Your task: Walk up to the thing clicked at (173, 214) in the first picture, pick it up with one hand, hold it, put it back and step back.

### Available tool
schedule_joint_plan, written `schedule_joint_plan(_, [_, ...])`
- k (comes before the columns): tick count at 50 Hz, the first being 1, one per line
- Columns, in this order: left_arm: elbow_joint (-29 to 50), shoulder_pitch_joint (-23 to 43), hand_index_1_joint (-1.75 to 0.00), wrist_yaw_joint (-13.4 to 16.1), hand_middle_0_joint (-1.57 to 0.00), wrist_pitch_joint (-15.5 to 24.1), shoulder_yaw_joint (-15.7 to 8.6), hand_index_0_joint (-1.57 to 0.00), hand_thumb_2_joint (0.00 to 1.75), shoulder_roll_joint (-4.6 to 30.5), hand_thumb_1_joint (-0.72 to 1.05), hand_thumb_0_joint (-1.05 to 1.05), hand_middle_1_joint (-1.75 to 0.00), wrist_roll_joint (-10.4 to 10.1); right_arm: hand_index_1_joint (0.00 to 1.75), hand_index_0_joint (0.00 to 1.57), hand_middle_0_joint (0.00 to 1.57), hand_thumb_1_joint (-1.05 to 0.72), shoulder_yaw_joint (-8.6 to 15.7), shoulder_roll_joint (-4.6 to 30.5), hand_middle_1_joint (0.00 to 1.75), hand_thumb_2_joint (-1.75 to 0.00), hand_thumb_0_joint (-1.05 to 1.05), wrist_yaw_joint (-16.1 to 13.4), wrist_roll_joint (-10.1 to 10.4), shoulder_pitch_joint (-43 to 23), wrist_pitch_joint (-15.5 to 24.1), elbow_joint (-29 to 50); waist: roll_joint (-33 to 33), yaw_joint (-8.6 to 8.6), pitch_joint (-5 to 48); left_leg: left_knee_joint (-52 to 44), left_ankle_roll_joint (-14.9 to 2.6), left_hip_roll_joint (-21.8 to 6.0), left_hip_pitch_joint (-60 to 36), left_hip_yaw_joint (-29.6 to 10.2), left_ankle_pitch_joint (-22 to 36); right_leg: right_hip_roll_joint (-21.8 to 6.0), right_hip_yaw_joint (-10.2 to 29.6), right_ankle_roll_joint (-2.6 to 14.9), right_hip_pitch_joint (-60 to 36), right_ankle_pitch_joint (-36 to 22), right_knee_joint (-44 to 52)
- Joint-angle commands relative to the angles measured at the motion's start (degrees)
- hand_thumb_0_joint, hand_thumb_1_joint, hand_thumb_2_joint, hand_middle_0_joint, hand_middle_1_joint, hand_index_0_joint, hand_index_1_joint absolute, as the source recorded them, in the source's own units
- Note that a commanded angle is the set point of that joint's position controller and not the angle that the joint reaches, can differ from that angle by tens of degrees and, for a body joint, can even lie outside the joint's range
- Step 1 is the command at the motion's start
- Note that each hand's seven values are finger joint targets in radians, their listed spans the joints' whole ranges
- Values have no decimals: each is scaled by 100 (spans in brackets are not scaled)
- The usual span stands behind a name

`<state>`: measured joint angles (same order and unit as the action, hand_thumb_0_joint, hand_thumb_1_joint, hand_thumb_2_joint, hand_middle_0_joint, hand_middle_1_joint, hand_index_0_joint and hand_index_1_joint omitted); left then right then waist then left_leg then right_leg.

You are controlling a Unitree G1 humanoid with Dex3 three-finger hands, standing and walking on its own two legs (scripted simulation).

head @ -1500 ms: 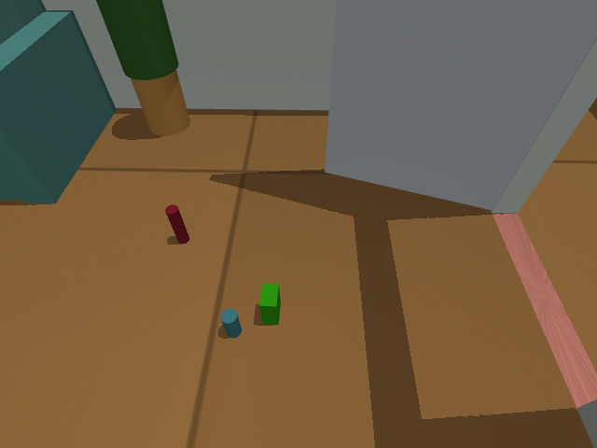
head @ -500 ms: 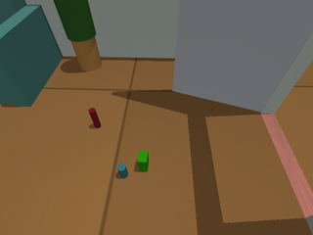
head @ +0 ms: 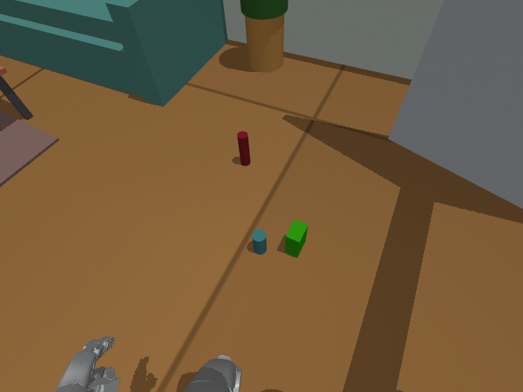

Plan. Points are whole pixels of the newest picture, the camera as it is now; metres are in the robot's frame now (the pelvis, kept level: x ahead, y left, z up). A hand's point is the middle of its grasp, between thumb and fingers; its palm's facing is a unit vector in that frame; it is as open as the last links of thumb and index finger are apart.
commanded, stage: walk up
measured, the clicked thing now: (244, 149) +1.21 +0.12 -0.68
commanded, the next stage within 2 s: none
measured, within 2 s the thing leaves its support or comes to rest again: neither
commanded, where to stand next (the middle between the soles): +0.08 +0.04 m, yaw +67 degrees
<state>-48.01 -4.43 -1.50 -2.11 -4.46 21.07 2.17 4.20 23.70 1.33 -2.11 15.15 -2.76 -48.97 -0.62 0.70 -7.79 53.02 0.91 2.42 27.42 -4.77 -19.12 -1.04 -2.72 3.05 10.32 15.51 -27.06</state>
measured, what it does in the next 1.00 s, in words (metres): steps on the spot, turning left: left foot, then right foot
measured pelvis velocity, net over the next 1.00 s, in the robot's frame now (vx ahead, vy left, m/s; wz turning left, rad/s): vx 0.03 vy -0.02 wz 0.87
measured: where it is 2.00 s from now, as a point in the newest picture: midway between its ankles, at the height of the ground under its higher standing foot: outside the picture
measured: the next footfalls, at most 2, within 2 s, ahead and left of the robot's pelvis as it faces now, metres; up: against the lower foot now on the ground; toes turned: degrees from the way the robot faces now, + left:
left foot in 0.28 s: +0.04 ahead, +0.13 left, +0.00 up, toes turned +20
right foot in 0.62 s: +0.19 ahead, -0.09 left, +0.00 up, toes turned +32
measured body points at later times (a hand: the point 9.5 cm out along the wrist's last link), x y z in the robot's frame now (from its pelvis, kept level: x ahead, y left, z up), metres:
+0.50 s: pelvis +0.03 +0.00 -0.02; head +0.06 +0.03 +0.43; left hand -0.03 +0.32 -0.13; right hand +0.29 -0.22 -0.09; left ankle +0.00 +0.11 -0.74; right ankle +0.11 -0.12 -0.71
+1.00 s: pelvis +0.03 -0.02 -0.03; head +0.06 +0.01 +0.42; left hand -0.19 +0.27 -0.12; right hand +0.35 -0.16 -0.13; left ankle -0.05 +0.09 -0.75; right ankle +0.15 -0.11 -0.74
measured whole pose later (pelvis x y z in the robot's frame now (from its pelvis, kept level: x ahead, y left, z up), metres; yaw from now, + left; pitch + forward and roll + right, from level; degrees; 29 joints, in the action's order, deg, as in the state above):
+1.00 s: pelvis +0.03 -0.02 -0.03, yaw +50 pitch -2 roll +2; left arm -40.8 -17.3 -1.3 -0.1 -4.2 28.1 1.5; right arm 4.6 25.5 2.9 -0.8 16.9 -1.8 -43.0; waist -1.8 -2.4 -6.6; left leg 38.6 0.6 0.2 18.7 1.0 -19.1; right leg -14.5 -12.1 -1.3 19.4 22.5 -45.2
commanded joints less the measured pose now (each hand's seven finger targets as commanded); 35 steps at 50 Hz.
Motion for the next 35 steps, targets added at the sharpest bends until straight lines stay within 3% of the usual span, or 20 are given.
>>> schedule_joint_plan(1, [673,-28,-30,-8,-20,266,-371,-20,90,1239,90,0,-30,43,30,20,20,-90,204,805,30,-90,0,123,20,85,116,619,-917,-285,576,-70,-69,-385,444,420,78,-1307,468,633,-884,-1703,843])
schedule_joint_plan(4, [823,-415,-30,-45,-20,261,-421,-20,90,1442,90,0,-30,54,30,20,20,-90,221,824,30,-90,0,171,19,-297,83,899,-863,-493,436,-625,-66,-440,300,573,133,-1550,440,551,-933,-1465,896])
schedule_joint_plan(9, [1069,-543,-30,-49,-20,234,-449,-20,90,1571,90,0,-30,56,30,20,20,-90,304,886,30,-90,0,159,52,-265,103,1105,-786,-440,594,-1185,-184,-415,-408,842,-8,-1826,105,432,-601,-1677,581])
schedule_joint_plan(11, [1131,-586,-30,-53,-20,234,-458,-20,90,1616,90,0,-30,40,30,20,20,-90,320,853,30,-90,0,144,72,-57,112,1165,-726,-357,764,-1534,-277,-396,-579,938,-129,-1961,-44,432,-743,-1904,207])
schedule_joint_plan(13, [1229,-592,-30,-61,-20,240,-399,-20,90,1566,90,0,-30,-16,30,20,20,-90,412,964,30,-90,0,88,26,404,170,1159,-265,2,1115,-2613,-510,-169,-1792,930,154,-1775,-518,175,-189,-2035,-1022])
schedule_joint_plan(14, [1268,-817,-30,-43,-20,261,-341,-20,90,1345,90,0,-30,-87,30,20,20,-90,526,1217,30,-90,0,28,-59,750,221,1166,432,188,1424,-3117,-866,-322,-2829,134,255,-1237,-859,-181,512,-1884,-2414])
schedule_joint_plan(15, [1416,-935,-30,-65,-20,265,-215,-20,90,850,90,0,-30,-119,30,20,20,-90,636,1716,30,-90,0,-48,-146,719,252,1340,1777,70,1338,-3174,-1367,-1450,-3523,-1883,1504,-221,-934,-514,2254,1217,-3375])
schedule_joint_plan(16, [1455,-519,-30,-64,-20,222,-270,-20,90,1194,90,0,-30,-68,30,20,20,-90,694,1915,30,-90,0,-71,-29,661,258,1393,1509,268,1271,-3311,-2178,-2243,-3089,-3217,1622,-208,17,-542,2590,2248,-3696])
schedule_joint_plan(17, [1452,-453,-30,-49,-20,234,-277,-20,90,1417,90,0,-30,-58,30,20,20,-90,649,1692,30,-90,0,-108,70,562,271,1486,714,225,1181,-3288,-2115,-2190,-3013,-2833,1711,-455,409,-498,2607,2132,-3872])
schedule_joint_plan(18, [1371,-698,-30,-57,-20,240,-273,-20,90,1394,90,0,-30,-82,30,20,20,-90,508,1451,30,-90,0,-142,108,419,265,1566,477,88,1182,-3077,-1757,-1809,-3146,-1964,2038,-486,414,-409,2600,1957,-3521])
schedule_joint_plan(20, [1259,-824,-30,-54,-20,258,-278,-20,90,1411,90,0,-30,-100,30,20,20,-90,448,1294,30,-90,0,-178,80,229,282,1671,775,-2,888,-2853,-1370,-1353,-2418,-1400,2222,-499,441,-324,2164,1590,-2875])
schedule_joint_plan(23, [1117,-1083,-30,6,-20,228,-173,-20,90,1224,90,0,-30,-147,30,20,20,-90,425,1399,30,-90,0,-129,-28,45,336,1752,1160,-57,639,-2915,-1311,-1076,-1161,-1325,2361,-188,147,-309,1489,1189,-2634])
schedule_joint_plan(26, [1082,-1253,-30,112,-20,308,-199,-20,90,1263,90,0,-30,-208,30,20,20,-90,455,1425,30,-90,0,-58,-108,47,288,1888,1106,-65,719,-2612,-1290,-877,-581,-1494,3125,30,16,-221,896,916,-2188])
schedule_joint_plan(29, [1010,-1728,-30,217,-20,446,-268,-20,90,1338,90,0,-30,-198,30,20,20,-90,465,1320,30,-90,0,3,-58,-370,185,2164,852,-343,1116,-1739,-1012,-475,-439,-1496,3053,179,-29,-135,13,85,-861])
schedule_joint_plan(30, [1000,-2004,-30,268,-20,495,-341,-20,90,1546,90,0,-30,-138,30,20,20,-90,378,1043,30,-90,0,-12,6,-473,171,2245,288,-615,1159,-1135,-703,-151,27,-1308,2133,-170,388,10,-492,-142,0])
schedule_joint_plan(31, [1031,-2157,-30,322,-20,541,-486,-20,90,2133,90,0,-30,-26,30,20,20,-90,270,692,30,-90,0,-18,49,-386,163,2320,-1131,-711,1179,94,-345,541,1037,-505,430,-1676,2071,317,-1159,-563,695])
schedule_joint_plan(32, [1213,-1559,-30,337,-20,536,-512,-20,90,2392,90,0,-30,11,30,20,20,-90,304,783,30,-90,0,-91,-16,124,108,2168,-1374,-339,1102,1056,-129,444,1057,-271,-1592,-3087,3444,905,-395,-552,1139])
schedule_joint_plan(33, [1323,-1032,-30,340,-20,521,-509,-20,90,2485,90,0,-30,-25,30,20,20,-90,464,1224,30,-90,0,-108,-73,132,37,2066,-1091,-161,948,1789,-124,29,904,-544,-1535,-3357,3967,1524,245,-174,1249])
schedule_joint_plan(34, [1359,-967,-30,351,-20,541,-458,-20,90,2123,90,0,-30,-57,30,20,20,-90,532,1381,30,-90,0,-55,-46,18,35,1935,-515,-170,545,2020,-9,-165,840,-602,-1128,-2970,2922,1449,494,-282,1031])
schedule_joint_plan(35, [1290,-830,-30,362,-20,559,-378,-20,90,1917,90,0,-30,-70,30,20,20,-90,564,1316,30,-90,0,23,-20,170,42,1793,-429,-40,455,2073,27,-207,694,-495,-670,-2348,1858,1125,658,-236,846])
